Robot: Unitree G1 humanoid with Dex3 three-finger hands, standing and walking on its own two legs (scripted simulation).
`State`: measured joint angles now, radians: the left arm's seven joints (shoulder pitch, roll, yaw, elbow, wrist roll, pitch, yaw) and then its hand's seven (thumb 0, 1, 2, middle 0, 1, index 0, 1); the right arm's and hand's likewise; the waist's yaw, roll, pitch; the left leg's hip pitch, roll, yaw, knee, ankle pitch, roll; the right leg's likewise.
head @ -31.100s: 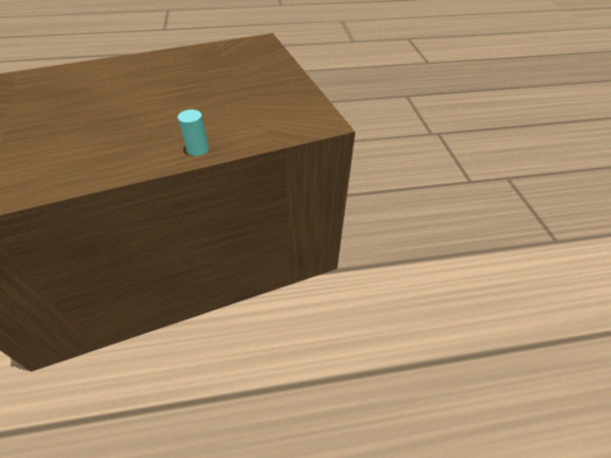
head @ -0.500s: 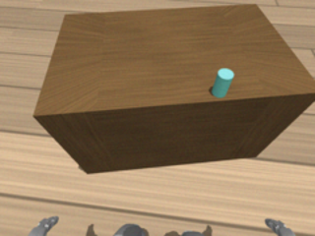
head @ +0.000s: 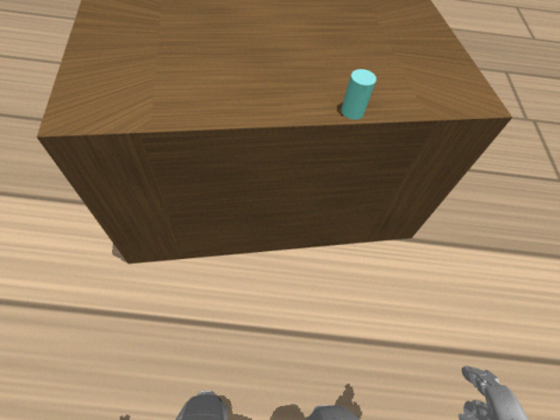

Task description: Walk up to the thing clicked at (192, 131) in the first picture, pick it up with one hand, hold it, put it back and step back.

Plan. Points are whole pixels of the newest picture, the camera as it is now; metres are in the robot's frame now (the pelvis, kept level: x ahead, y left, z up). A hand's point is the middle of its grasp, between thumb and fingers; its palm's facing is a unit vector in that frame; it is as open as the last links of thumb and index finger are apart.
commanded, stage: step back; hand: right
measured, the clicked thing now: (357, 95) +0.78 -0.16 -0.06
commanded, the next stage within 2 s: stand in 1.94 s
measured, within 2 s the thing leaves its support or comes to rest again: neither
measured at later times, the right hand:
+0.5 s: hand out of the picture -0.06 -0.31 -0.16, palm faces -0.18 +0.90 -0.40, open 7.4 cm
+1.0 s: hand out of the picture -0.18 -0.36 -0.15, palm faces -0.12 +0.93 -0.35, open 7.4 cm
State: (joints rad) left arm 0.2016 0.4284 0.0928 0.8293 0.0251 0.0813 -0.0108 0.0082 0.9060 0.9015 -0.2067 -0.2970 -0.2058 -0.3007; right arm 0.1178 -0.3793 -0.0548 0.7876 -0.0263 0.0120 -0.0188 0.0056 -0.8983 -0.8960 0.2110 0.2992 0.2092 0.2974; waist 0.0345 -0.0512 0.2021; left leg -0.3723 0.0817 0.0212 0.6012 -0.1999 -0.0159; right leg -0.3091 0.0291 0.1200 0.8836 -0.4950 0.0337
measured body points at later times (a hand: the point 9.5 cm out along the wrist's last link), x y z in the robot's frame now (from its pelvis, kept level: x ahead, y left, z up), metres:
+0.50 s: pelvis -0.16 -0.05 -0.01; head -0.09 -0.04 +0.43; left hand -0.04 +0.27 -0.12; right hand -0.05 -0.35 -0.13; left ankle -0.17 +0.06 -0.73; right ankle -0.05 -0.15 -0.72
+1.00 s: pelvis -0.30 -0.10 +0.00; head -0.27 -0.12 +0.45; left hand -0.30 +0.23 -0.10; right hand -0.17 -0.41 -0.13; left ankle -0.32 +0.06 -0.67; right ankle -0.29 -0.23 -0.72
